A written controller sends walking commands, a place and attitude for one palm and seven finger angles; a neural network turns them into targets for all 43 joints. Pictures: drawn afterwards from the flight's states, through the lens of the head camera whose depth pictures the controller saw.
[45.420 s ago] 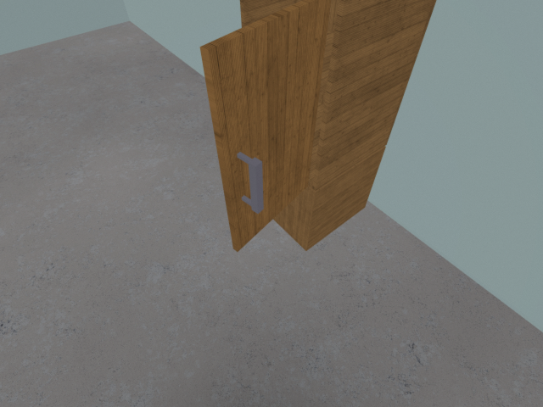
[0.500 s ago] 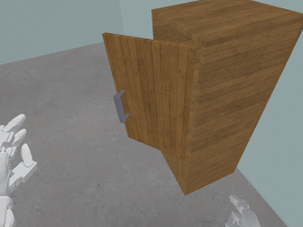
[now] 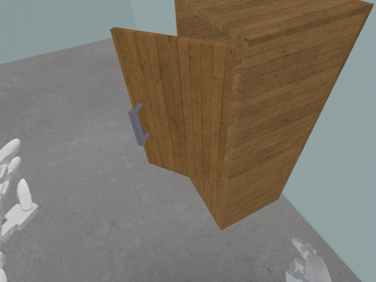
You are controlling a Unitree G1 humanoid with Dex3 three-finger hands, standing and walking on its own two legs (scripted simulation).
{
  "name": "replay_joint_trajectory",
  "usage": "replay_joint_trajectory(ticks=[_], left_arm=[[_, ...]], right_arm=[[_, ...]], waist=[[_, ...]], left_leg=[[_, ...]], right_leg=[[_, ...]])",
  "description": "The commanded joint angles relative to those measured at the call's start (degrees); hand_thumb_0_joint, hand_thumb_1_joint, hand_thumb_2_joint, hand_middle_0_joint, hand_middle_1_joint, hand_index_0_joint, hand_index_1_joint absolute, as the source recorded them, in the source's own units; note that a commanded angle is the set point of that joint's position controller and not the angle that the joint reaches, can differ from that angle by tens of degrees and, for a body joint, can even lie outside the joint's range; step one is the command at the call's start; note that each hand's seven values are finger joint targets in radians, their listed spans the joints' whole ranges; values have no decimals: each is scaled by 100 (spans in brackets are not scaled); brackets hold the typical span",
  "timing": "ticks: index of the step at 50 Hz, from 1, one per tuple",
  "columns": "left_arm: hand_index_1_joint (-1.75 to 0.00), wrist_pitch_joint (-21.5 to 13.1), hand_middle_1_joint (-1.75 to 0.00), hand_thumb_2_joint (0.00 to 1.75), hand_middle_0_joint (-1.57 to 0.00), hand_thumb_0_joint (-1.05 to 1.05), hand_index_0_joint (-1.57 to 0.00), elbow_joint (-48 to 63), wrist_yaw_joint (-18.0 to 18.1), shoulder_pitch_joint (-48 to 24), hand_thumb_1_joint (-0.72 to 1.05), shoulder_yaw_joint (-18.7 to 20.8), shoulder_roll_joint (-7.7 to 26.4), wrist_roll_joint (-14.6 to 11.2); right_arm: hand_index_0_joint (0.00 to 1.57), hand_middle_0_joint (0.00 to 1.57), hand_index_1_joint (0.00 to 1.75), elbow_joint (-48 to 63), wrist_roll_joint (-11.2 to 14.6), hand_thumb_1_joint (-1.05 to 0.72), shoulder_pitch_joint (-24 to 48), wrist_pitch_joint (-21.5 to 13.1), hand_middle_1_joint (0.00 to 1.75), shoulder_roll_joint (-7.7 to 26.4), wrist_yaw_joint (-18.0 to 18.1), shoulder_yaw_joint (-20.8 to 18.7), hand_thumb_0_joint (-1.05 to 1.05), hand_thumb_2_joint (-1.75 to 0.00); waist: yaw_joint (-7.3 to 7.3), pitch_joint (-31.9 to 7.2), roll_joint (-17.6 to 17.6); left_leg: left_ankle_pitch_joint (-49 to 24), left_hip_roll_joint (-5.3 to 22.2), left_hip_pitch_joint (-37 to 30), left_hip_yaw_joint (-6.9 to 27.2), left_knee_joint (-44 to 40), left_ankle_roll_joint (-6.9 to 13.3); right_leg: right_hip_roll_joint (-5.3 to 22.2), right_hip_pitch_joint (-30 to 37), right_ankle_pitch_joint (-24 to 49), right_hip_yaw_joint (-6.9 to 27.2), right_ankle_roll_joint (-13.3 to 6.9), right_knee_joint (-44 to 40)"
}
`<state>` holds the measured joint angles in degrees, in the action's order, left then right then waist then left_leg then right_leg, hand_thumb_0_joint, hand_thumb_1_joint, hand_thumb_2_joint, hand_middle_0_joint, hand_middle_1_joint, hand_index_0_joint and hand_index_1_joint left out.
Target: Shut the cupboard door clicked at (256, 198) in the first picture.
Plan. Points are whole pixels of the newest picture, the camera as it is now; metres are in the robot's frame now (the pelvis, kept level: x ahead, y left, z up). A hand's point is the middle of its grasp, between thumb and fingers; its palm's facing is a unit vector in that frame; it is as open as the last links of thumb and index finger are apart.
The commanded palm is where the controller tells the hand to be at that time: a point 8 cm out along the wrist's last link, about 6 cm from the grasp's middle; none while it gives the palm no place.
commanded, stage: step back with the hand held close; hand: left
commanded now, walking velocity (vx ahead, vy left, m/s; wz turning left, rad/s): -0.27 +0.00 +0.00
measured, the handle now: (140, 125) +0.63 +0.23 -0.07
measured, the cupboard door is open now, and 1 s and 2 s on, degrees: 39 39 39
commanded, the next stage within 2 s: stop stepping back and stand still in 1.16 s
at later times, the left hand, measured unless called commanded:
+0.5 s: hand out of the picture +0.13 +0.30 +0.15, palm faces +0.46 -0.75 -0.47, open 7.4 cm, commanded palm +0.07 +0.32 +0.18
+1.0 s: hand out of the picture +0.05 +0.29 +0.18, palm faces +0.48 -0.72 -0.49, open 7.4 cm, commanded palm -0.02 +0.32 +0.18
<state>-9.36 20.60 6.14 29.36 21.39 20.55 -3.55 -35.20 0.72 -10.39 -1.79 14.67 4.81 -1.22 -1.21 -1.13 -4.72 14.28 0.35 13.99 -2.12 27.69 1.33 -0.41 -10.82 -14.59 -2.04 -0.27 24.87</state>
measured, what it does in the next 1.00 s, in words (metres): walks backwards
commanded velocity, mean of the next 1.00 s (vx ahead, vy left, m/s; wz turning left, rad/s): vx -0.33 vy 0.00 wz -0.01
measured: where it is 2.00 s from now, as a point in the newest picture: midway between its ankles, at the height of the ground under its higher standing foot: outside the picture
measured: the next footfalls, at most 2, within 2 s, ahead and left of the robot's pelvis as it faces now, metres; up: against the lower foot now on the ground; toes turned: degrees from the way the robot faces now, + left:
right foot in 1.02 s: -0.19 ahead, -0.12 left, +0.00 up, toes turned +5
left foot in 1.38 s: -0.05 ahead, +0.11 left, +0.00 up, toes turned +1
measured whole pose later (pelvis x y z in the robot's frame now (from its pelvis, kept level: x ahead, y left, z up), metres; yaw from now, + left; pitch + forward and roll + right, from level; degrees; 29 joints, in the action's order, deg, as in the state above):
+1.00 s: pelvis -0.14 +0.01 -0.02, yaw +4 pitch +3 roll -4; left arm -17.3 29.8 8.8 32.1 29.5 28.3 -3.2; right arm -36.2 -0.6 -14.6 -7.5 11.1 4.2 -1.0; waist 1.8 -2.6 -1.3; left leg 2.2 2.8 31.9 -1.5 30.4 2.9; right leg -5.2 -14.3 -23.2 -0.6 -0.6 38.4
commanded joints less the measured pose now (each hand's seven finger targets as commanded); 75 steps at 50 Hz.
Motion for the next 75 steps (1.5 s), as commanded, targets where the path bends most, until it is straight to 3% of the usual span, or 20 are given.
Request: replay_joint_trajectory(ticks=[1, 7, 19, 28, 32, 35, 39, 42, 44, 48, 50, 52, 54, 59, 62, 64, 66, 69, 71, 75], left_arm=[[-30, -353, -30, 90, -20, 0, -20, 1481, 200, -155, 90, 969, 1419, -52], [-30, -265, -30, 90, -20, 0, -20, 1532, 232, 206, 90, 1061, 1430, -76], [-30, -632, -30, 90, -20, 0, -20, 1688, 295, -178, 90, 1221, 1475, 135], [-30, -848, -30, 90, -20, 0, -20, 1881, 333, -491, 90, 1111, 1287, 247], [-30, -918, -30, 90, -20, 0, -20, 1777, 374, -443, 90, 1057, 1370, 174], [-30, -923, -30, 90, -20, 0, -20, 1713, 472, -373, 90, 1034, 1478, 115], [-30, -985, -30, 90, -20, 0, -20, 1881, 525, -163, 90, 1190, 1615, 67], [-30, -1062, -30, 90, -20, 0, -20, 2083, 478, -47, 90, 1403, 1549, 142], [-30, -1112, -30, 90, -20, 0, -20, 2290, 401, -138, 90, 1599, 1812, 111], [-30, -1052, -30, 90, -20, 0, -20, 1781, 356, 421, 90, 1320, 1454, -88], [-30, -1161, -30, 90, -20, 0, -20, 1880, 330, 141, 90, 1185, 1451, -81], [-30, -1242, -30, 90, -20, 0, -20, 1809, 384, -378, 90, 1161, 1627, -16], [-30, -1190, -30, 90, -20, 0, -20, 2171, 394, -1172, 90, 735, 1560, 18], [-30, -1042, -30, 90, -20, 0, -20, 1783, 270, -600, 90, 1213, 1786, -80], [-30, -1046, -30, 90, -20, 0, -20, 1565, 284, -214, 90, 1188, 1805, -63], [-30, -929, -30, 90, -20, 0, -20, 1588, 349, -248, 90, 1133, 1793, 23], [-30, -793, -30, 90, -20, 0, -20, 1321, 368, -351, 90, 830, 1523, 55], [-30, -802, -30, 90, -20, 0, -20, 1487, 349, -967, 90, 789, 1560, 54], [-30, -896, -30, 90, -20, 0, -20, 1658, 341, -477, 90, 1022, 1508, 32], [-30, -741, -30, 90, -20, 0, -20, 2484, 312, -11, 90, 914, 1357, -26]], right_arm=[[20, 20, 30, 1151, 36, -90, 579, -92, 30, 564, 114, -182, 0, -90], [20, 20, 30, 1320, 50, -90, 482, 62, 30, 612, 111, -211, 0, -90], [20, 20, 30, 1296, 26, -90, 434, -281, 30, 716, 137, -184, 0, -90], [20, 20, 30, 1145, -17, -90, 214, -651, 30, 672, 69, -195, 0, -90], [20, 20, 30, 985, -83, -90, 146, -666, 30, 504, -12, -182, 0, -90], [20, 20, 30, 826, -83, -90, 94, -574, 30, 415, -59, -176, 0, -90], [20, 20, 30, 900, -25, -90, 173, -545, 30, 543, 22, -191, 0, -90], [20, 20, 30, 1041, -24, -90, 360, -669, 30, 656, 91, -228, 0, -90], [20, 20, 30, 1013, -67, -90, 377, -799, 30, 587, 71, -305, 0, -90], [20, 20, 30, 774, -108, -90, 441, -944, 30, 504, -26, -260, 0, -90], [20, 20, 30, 597, -132, -90, 330, -923, 30, 439, -46, -212, 0, -90], [20, 20, 30, 451, -168, -90, 246, -894, 30, 392, 6, -178, 0, -90], [20, 20, 30, 378, 8, -90, 293, -940, 30, 385, 68, -275, 0, -90], [20, 20, 30, 709, -76, -90, 712, -693, 30, 411, 59, -252, 0, -90], [20, 20, 30, 707, -109, -90, 558, -512, 30, 223, -1, -194, 0, -90], [20, 20, 30, 668, -156, -90, 417, -521, 30, 279, -8, -175, 0, -90], [20, 20, 30, 694, -122, -90, 288, -492, 30, 301, 29, -46, 0, -90], [20, 20, 30, 805, 19, -90, 343, -674, 30, 638, 163, -127, 0, -90], [20, 20, 30, 858, -35, -90, 228, -830, 30, 657, 128, -147, 0, -90], [20, 20, 30, 919, -104, -90, 146, -911, 30, 462, -3, -141, 0, -90]], waist=[[53, -1042, 144], [55, -1025, 136], [96, -346, -216], [138, -295, -141], [184, -165, 777], [245, -261, 1128], [276, -287, 233], [117, -515, -1225], [83, -865, -749], [101, -567, -840], [187, -594, -328], [251, -780, 339], [313, -1506, 1056], [222, -483, -235], [237, -94, 603], [221, 204, 1115], [299, 551, 973], [172, 339, -416], [137, -382, -1296], [65, -1164, -668]], left_leg=[[-2747, 420, -514, 315, -232, 67], [-2466, 576, 21, 430, -398, 71], [2286, 855, 2793, 991, -1353, 476], [2756, 738, 3111, 883, -829, 433], [1720, 106, 1903, 407, 588, 65], [928, -86, 851, 241, 1145, -95], [1540, 268, 1231, 837, -144, 118], [3213, 1548, 3363, 2234, -2055, 660], [2525, 1676, 2703, 2131, -1838, 668], [1742, 1441, 1743, 1308, -1444, 332], [720, 1169, 842, 935, -789, 72], [-922, 818, -397, 285, 113, -189], [-2209, 566, -1434, -56, 373, -131], [343, 904, -338, 443, -664, -94], [463, 288, -710, 63, 1119, -484], [349, -80, -461, 44, 2228, -446], [329, 146, 217, 425, 1337, -279], [-134, 808, 374, 1237, -1084, -27], [2930, 1439, 805, 2373, -2436, 70], [2010, 1089, 100, 1402, -2125, -243]], right_leg=[[362, 315, 2684, 264, 34, 195], [249, 443, 2371, 287, 68, 484], [-87, 1309, 760, 340, 191, 1077], [-64, 1046, 217, 613, 94, 1206], [775, -716, -879, 1695, -328, -313], [1168, -1616, -985, 1624, -498, -838], [419, -1290, -1266, 760, -116, -254], [-579, 895, -391, 165, 165, 2351], [-648, 668, -703, 307, 144, 2737], [-363, 111, -1170, 192, -85, 1006], [117, -405, -611, 774, -245, -176], [683, -1368, 875, 1456, -342, -540], [450, -1188, 2877, 974, 237, -207], [51, -1508, -937, 826, -80, -340], [1016, -3024, -2598, 1772, -737, -1473], [1474, -3296, -1594, 1990, -951, -1648], [1092, -2408, -430, 1335, -642, -947], [-232, -1103, -307, 389, 41, 121], [-566, -263, -1113, 298, 69, 1218], [-620, 156, -1038, 51, -76, 615]])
